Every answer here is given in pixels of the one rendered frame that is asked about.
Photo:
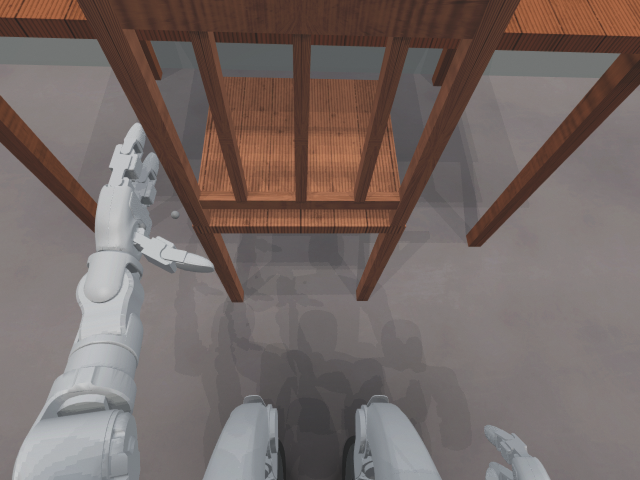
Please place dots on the right robot hand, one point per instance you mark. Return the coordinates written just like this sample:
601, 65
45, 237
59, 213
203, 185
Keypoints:
514, 451

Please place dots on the left robot forearm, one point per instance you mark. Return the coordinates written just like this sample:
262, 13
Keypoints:
101, 366

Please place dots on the robot left upper arm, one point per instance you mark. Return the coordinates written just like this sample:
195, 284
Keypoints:
99, 445

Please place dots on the robot shin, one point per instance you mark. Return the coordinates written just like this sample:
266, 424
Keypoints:
272, 463
364, 468

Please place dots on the robot left shin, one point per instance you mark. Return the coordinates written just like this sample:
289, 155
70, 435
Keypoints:
272, 463

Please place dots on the left robot hand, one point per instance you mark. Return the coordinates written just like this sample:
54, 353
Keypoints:
122, 207

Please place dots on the table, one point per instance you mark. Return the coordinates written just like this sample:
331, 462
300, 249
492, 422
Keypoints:
593, 26

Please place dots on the robot right shin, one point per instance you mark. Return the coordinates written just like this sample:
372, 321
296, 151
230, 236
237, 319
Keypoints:
364, 468

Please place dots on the chair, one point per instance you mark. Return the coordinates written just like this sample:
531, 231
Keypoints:
299, 155

